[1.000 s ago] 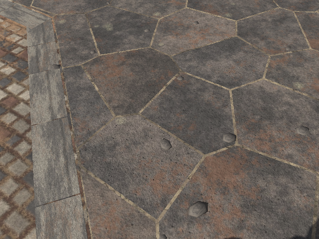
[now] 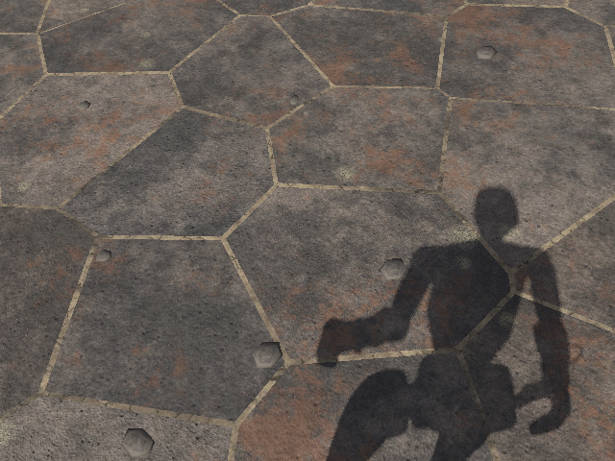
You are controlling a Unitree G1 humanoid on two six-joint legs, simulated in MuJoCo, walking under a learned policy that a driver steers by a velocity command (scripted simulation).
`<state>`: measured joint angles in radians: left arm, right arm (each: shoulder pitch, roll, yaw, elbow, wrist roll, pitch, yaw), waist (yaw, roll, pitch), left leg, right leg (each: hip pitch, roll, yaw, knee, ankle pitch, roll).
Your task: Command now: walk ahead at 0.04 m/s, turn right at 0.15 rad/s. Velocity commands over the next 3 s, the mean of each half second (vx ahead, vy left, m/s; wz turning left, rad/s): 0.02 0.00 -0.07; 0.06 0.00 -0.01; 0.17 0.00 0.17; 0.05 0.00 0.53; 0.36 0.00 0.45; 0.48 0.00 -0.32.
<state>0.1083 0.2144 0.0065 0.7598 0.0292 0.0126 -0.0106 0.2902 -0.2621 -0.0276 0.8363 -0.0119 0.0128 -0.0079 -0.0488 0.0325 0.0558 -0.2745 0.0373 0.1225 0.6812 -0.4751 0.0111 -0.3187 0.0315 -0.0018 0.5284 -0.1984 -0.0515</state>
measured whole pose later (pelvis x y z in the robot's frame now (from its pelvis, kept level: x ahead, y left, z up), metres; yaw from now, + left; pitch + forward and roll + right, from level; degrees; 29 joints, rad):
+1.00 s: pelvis +0.04 +0.02 +0.01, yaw +0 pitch -1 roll +0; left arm 0.29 0.18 0.01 1.13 0.03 0.00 0.01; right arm 0.37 -0.18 -0.03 1.10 -0.02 0.00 -0.03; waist -0.02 0.01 -0.02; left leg -0.10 -0.02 0.00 0.42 -0.31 0.05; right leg -0.29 0.01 -0.03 0.66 -0.39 -0.05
